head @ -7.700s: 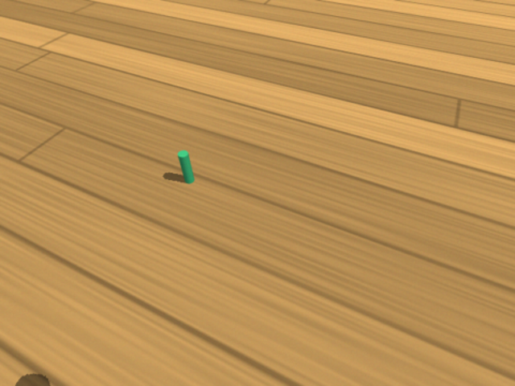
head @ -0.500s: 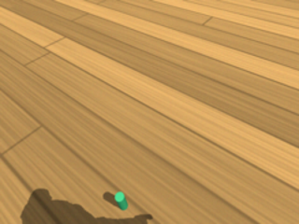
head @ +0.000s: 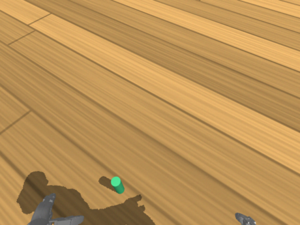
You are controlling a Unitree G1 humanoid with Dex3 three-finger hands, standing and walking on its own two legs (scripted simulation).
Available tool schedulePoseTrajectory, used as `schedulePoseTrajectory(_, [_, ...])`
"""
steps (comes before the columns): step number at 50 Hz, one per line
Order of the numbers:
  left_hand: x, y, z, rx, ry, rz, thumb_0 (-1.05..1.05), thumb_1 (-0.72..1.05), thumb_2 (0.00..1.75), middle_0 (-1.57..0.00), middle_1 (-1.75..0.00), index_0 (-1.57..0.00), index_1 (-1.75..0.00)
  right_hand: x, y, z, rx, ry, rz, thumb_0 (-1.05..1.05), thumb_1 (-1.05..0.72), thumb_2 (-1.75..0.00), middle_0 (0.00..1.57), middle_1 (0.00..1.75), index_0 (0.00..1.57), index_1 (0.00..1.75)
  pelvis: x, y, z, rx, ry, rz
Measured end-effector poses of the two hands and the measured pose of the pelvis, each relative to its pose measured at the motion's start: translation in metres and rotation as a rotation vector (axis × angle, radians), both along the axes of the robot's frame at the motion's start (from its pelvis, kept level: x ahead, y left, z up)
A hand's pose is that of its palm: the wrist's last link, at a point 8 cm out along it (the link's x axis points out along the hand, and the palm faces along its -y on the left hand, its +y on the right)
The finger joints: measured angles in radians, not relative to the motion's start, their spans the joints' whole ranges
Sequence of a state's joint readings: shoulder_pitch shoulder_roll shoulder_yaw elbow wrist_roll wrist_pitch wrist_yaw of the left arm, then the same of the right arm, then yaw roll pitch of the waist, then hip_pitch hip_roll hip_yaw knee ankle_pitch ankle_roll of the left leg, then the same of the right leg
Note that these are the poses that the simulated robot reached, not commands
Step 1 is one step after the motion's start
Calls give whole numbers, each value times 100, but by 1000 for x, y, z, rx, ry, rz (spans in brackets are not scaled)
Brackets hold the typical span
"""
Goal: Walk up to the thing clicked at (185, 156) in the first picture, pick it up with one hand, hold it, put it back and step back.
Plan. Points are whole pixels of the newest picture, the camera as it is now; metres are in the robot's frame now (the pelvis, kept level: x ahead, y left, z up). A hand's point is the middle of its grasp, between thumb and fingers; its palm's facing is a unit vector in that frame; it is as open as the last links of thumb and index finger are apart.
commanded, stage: go down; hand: left
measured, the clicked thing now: (118, 185) +0.38 +0.19 -0.66
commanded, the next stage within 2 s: none
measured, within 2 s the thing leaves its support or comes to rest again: neither
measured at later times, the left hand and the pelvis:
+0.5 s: hand out of the picture +0.15 +0.27 -0.17, palm faces +0.05 -0.94 -0.33, open 17.4 cm; pelvis +0.00 +0.02 -0.06, yaw +1 degrees
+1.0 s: hand (61, 210) +0.20 +0.31 -0.24, palm faces +0.10 -0.96 -0.24, open 17.4 cm; pelvis -0.03 +0.01 -0.14, yaw +0 degrees
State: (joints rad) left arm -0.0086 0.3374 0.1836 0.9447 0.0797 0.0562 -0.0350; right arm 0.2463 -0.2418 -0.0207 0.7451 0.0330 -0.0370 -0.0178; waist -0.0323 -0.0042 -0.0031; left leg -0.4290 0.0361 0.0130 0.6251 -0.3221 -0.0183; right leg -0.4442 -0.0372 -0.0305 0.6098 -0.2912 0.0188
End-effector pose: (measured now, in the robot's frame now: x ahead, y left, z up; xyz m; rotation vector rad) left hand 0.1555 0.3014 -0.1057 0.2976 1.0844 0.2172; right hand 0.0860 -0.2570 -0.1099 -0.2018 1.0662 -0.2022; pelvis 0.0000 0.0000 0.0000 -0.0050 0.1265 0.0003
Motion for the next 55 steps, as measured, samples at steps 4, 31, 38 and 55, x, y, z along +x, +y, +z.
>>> schedulePoseTrajectory(4, [-5, 7, -6, 4, 14, 10, 1, 5, 22, -7, -9, -7, -8, 5, 5, -4, 0, -40, 2, 1, -90, -90, 20, 30, 20, 30, 0, 4, -9, -4, 24, -3])
schedulePoseTrajectory(31, [-23, 20, -35, -13, -45, 23, 0, -54, 7, -8, -9, -7, -9, 74, 30, -27, -68, -303, 97, 1, -85, -89, 20, 30, 20, 30, 0, 15, -66, -43, 159, 21])
schedulePoseTrajectory(38, [-24, 24, -45, -18, -65, 27, 0, -52, 8, -8, -8, -7, -8, 69, 31, -39, -72, -298, 108, 1, -87, -89, 20, 30, 20, 30, -4, 14, -77, -47, 187, 23])
schedulePoseTrajectory(55, [53, 68, -133, -91, -437, -66, -1, -57, 7, -8, -10, -7, -10, 40, 2, -153, -123, -173, 177, 1, -90, -90, 20, 30, 20, 30, -40, 9, -179, -43, 377, 12])
